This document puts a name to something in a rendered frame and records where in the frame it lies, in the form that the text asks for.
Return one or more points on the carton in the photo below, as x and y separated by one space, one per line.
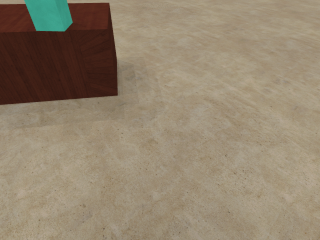
49 15

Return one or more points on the pedestal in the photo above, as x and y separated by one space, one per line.
40 66

